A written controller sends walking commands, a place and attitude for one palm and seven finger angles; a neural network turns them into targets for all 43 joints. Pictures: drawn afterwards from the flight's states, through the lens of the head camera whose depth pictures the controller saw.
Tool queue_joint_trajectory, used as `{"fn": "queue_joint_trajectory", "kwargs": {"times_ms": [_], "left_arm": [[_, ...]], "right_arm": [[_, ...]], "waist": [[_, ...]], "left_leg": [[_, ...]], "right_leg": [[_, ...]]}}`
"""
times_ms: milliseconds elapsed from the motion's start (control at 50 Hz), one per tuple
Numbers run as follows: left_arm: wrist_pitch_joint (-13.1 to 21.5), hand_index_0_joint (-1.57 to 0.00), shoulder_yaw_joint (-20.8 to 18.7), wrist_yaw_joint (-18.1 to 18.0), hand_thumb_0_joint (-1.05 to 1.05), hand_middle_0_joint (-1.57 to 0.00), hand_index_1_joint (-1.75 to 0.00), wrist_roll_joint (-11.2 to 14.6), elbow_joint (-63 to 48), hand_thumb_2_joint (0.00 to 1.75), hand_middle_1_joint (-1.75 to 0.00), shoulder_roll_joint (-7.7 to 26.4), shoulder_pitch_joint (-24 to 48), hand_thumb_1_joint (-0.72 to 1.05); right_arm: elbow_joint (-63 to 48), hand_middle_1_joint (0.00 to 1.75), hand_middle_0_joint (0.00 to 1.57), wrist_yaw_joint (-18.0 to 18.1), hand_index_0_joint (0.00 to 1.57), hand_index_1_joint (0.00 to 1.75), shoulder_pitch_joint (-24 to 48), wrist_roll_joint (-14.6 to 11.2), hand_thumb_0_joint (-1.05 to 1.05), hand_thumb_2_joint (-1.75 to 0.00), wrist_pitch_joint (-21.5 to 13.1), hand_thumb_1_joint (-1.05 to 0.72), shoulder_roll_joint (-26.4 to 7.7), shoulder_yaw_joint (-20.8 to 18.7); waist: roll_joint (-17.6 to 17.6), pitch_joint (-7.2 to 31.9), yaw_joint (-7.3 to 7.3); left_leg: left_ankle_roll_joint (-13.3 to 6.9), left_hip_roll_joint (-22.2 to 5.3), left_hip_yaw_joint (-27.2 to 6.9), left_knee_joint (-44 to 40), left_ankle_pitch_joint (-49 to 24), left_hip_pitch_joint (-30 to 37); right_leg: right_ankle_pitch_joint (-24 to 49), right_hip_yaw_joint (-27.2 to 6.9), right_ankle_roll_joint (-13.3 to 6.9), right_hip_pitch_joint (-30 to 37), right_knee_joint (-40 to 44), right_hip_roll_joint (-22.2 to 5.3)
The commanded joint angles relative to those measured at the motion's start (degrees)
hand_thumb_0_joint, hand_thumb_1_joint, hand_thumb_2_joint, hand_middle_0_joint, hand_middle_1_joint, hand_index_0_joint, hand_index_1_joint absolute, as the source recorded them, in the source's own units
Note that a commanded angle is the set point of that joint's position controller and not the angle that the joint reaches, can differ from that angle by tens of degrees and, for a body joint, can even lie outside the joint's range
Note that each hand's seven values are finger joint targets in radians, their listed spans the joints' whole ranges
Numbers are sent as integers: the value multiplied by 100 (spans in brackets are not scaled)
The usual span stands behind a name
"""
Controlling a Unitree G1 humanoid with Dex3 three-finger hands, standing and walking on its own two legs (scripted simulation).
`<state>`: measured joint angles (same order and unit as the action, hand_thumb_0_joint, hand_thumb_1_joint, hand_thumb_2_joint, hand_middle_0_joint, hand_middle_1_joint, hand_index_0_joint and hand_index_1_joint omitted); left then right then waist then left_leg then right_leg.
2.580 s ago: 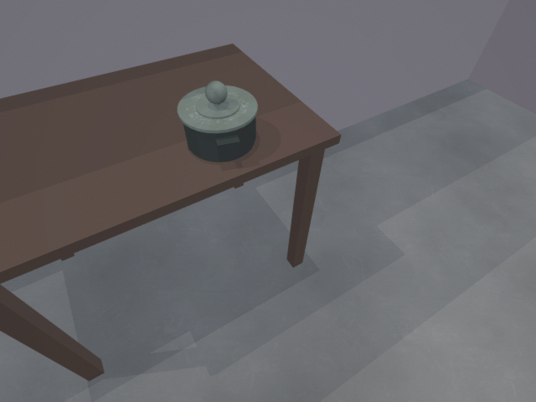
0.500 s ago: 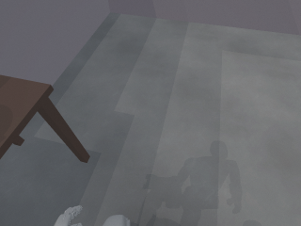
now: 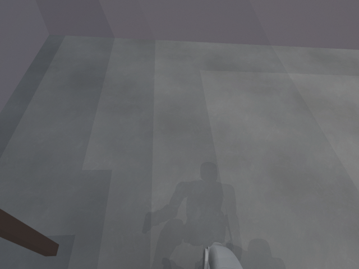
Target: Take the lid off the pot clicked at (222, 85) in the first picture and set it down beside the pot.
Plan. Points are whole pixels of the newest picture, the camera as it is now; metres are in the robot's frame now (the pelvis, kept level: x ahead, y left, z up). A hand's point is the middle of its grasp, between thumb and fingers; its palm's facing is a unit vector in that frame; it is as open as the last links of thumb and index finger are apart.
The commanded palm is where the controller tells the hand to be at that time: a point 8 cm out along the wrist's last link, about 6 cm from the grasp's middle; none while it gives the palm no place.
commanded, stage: walk to a spot facing it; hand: left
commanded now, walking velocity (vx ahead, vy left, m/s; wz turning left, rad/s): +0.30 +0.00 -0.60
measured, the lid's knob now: out of the picture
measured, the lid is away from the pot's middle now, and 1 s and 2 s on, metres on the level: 0.00 0.00 0.00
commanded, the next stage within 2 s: turn to face it in 0.36 s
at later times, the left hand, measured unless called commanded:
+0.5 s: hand (145, 202) +0.32 +0.11 -0.17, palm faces -0.22 -0.95 -0.21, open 7.4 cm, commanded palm none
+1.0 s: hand (135, 177) +0.40 +0.15 -0.18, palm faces -0.03 -0.98 -0.20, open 7.4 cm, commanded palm none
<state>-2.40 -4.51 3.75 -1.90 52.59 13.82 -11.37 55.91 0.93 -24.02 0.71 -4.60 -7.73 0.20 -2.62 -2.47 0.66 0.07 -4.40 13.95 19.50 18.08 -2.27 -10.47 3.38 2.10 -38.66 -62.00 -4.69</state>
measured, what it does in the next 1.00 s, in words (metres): walks ahead: right foot, then left foot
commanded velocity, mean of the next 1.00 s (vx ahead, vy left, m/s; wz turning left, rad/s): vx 0.11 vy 0.00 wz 0.10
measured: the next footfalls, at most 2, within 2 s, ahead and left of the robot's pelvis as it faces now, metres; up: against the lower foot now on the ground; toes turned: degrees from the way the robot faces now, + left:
right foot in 0.20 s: +0.25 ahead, -0.14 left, +0.00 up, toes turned -14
left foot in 0.70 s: +0.44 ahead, +0.02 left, +0.00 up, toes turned -9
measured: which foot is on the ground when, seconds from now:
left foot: down 0.00-0.20, up 0.22-0.68, down 0.70-1.00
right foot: up 0.00-0.18, down 0.20-0.70, up 0.72-1.00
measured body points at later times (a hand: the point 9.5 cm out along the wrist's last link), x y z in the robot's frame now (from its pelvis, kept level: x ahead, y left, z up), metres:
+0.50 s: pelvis +0.21 -0.06 -0.01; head +0.24 -0.07 +0.44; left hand +0.33 +0.16 -0.15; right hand +0.25 -0.32 -0.14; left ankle +0.33 +0.09 -0.68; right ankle +0.21 -0.13 -0.74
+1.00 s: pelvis +0.32 -0.04 -0.01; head +0.35 -0.02 +0.44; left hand +0.40 +0.20 -0.16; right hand +0.35 -0.29 -0.14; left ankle +0.40 +0.03 -0.74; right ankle +0.30 -0.21 -0.69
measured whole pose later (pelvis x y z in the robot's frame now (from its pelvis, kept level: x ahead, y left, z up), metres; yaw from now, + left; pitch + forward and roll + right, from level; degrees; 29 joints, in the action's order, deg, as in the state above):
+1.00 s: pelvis +0.32 -0.04 -0.01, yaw -5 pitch +1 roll -2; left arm -2.0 -4.2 -1.1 -1.0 55.1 12.0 -13.1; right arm 55.4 0.1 -13.1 0.8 1.6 -10.7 -2.7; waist -0.9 -1.8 0.8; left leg -3.9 3.0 -2.3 27.0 7.5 -20.0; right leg -23.1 -1.1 3.8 -26.0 -55.0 -2.6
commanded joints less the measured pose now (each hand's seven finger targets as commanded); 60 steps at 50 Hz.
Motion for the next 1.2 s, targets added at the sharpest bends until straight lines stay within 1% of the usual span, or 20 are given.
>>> {"fn": "queue_joint_trajectory", "kwargs": {"times_ms": [0,80,140,160,180,200,260,320,480,620,640,660,680,720,760,880,1000,1120,1140,1180], "left_arm": [[200,-20,110,62,0,-20,-30,13,-790,90,-30,-122,1316,90],[259,-20,100,48,0,-20,-30,28,-722,90,-30,-50,1270,90],[389,-20,-45,-39,0,-20,-30,2,-238,90,-30,362,-310,90],[471,-20,-198,-118,0,-20,-30,-1,-25,90,-30,952,-1156,90],[505,-20,-334,-205,0,-20,-30,101,36,90,-30,1556,-1678,90],[388,-20,-390,-287,0,-20,-30,223,36,90,-30,1661,-1599,90],[455,-20,-147,-368,0,-20,-30,155,-355,90,-30,882,-268,90],[542,-20,-139,-399,0,-20,-30,55,-355,90,-30,771,-66,90],[631,-20,-100,-387,0,-20,-30,86,-129,90,-30,628,-743,90],[572,-20,81,-551,0,-20,-30,110,313,90,-30,361,-952,90],[544,-20,92,-567,0,-20,-30,117,359,90,-30,311,-1051,90],[507,-20,95,-584,0,-20,-30,138,366,90,-30,207,-1291,90],[491,-20,126,-594,0,-20,-30,167,369,90,-30,84,-1539,90],[403,-20,100,-625,0,-20,-30,112,264,90,-30,289,-1051,90],[326,-20,18,-550,0,-20,-30,87,200,90,-30,330,-713,90],[119,-20,-86,-516,0,-20,-30,62,52,90,-30,208,-674,90],[120,-20,-117,-522,0,-20,-30,74,-342,90,-30,269,-63,90],[133,-20,-141,-568,0,-20,-30,160,-394,90,-30,405,-580,90],[155,-20,-173,-589,0,-20,-30,156,-367,90,-30,555,-822,90],[165,-20,-252,-633,0,-20,-30,31,-585,90,-30,1351,-603,90]], "right_arm": [[-13,30,20,89,20,30,-730,57,0,-90,-91,-90,-968,-305],[62,30,20,86,20,30,-616,81,0,-90,-58,-90,-1089,-385],[-23,30,20,44,20,30,-415,35,0,-90,-28,-90,-1350,-465],[-126,30,20,-48,20,30,-471,-56,0,-90,-11,-90,-1186,-433],[-377,30,20,-11,20,30,-506,-127,0,-90,-7,-90,-786,-383],[-531,30,20,52,20,30,138,-95,0,-90,29,-90,-946,-403],[-455,30,20,-1,20,30,411,53,0,-90,141,-90,-897,-424],[-337,30,20,-18,20,30,40,97,0,-90,290,-90,-706,-410],[-755,30,20,-95,20,30,1381,60,0,-90,254,-90,-658,-373],[-313,30,20,-60,20,30,1299,-2,0,-90,176,-90,-517,-229],[-184,30,20,-50,20,30,960,21,0,-90,161,-90,-684,-261],[-130,30,20,-36,20,30,648,76,0,-90,156,-90,-1088,-342],[-115,30,20,-35,20,30,412,73,0,-90,230,-90,-1459,-419],[-158,30,20,52,20,30,575,33,0,-90,327,-90,-1345,-365],[-303,30,20,47,20,30,1032,31,0,-90,374,-90,-1198,-345],[-482,30,20,6,20,30,1181,28,0,-90,453,-90,-1290,-528],[-485,30,20,-5,20,30,862,60,0,-90,544,-90,-1492,-684],[-684,30,20,-33,20,30,1187,56,0,-90,656,-90,-1595,-785],[-747,30,20,-50,20,30,1285,16,0,-90,679,-90,-1493,-778],[-958,30,20,-53,20,30,1255,6,0,-90,667,-90,-932,-707]], "waist": [[1011,-433,345],[1171,-297,215],[907,739,-555],[210,1485,-918],[-850,2176,-885],[-183,1667,-935],[195,361,-201],[44,455,137],[-260,341,-155],[-239,250,-46],[31,382,42],[717,688,96],[1568,938,70],[1573,691,119],[897,329,-43],[928,505,-101],[1111,523,123],[1211,708,-165],[1047,674,-302],[-1390,199,-345]], "left_leg": [[-588,-1405,-410,-663,-2618,597],[-511,-1503,71,-44,-3982,618],[-208,-1317,393,2430,-5150,42],[29,-1130,356,4177,-3231,-1646],[368,-93,-41,6396,1630,-3514],[196,-293,-1020,6731,1494,-3852],[248,-751,-1346,5947,146,-3318],[364,-635,-1201,4920,30,-2830],[415,-256,-1213,3364,-520,-3301],[143,236,-1040,1071,-1304,-1434],[34,157,-1224,739,-2112,-873],[-369,-604,-2072,769,-3552,-34],[-1003,-1533,-2975,657,-4957,539],[-1417,-1670,-3764,29,-3860,-242],[-1300,-1279,-3460,-178,-2615,-840],[-1023,-742,-3200,-541,-533,-1393],[-1029,-650,-3808,-373,-459,-1067],[-722,-293,-4029,-41,-519,-1839],[-467,-51,-3815,221,-100,-2406],[294,1045,-1784,2996,1351,-4047]], "right_leg": [[150,323,-90,-638,1295,-29],[95,563,-421,423,2269,284],[62,912,-764,3066,2970,809],[152,-134,-1157,5180,2995,-16],[967,-3515,-1969,6233,3615,-1975],[415,-3749,-2099,5379,4227,-2120],[-693,-2353,-1541,2690,4753,-1294],[26,-1600,-1412,2082,4732,-832],[1550,-1657,-1370,2836,4484,-623],[2748,-839,-866,3140,3757,-518],[2463,-655,-665,3043,3199,-363],[1285,-348,-395,2380,2327,-32],[-1623,74,-168,1703,1245,407],[-2525,-435,-16,1185,-96,331],[-1979,-536,16,974,-231,123],[-1187,-407,153,1169,328,157],[-1351,-454,182,1077,1109,348],[-941,-405,27,2745,3032,628],[-636,-505,-56,3473,3936,438],[-2040,-2986,-1032,3531,5334,-2210]]}}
